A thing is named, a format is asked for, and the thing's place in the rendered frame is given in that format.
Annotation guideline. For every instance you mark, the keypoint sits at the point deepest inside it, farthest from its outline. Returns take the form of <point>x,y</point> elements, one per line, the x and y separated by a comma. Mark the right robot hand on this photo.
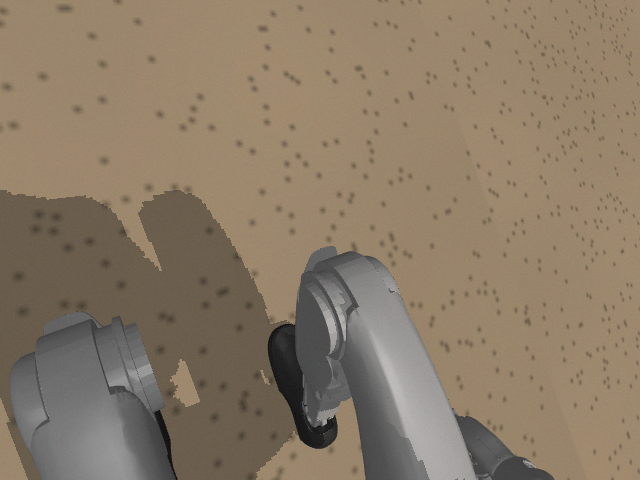
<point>486,450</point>

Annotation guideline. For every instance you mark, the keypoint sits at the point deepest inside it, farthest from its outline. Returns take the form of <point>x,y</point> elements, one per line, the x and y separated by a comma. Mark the right robot arm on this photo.
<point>519,468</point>

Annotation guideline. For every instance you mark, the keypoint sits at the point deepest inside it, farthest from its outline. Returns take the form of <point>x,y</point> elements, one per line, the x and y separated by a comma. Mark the left robot foot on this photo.
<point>166,437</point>

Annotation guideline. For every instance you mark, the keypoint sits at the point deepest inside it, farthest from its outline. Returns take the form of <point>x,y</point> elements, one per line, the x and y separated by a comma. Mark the right robot foot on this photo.
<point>288,376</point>

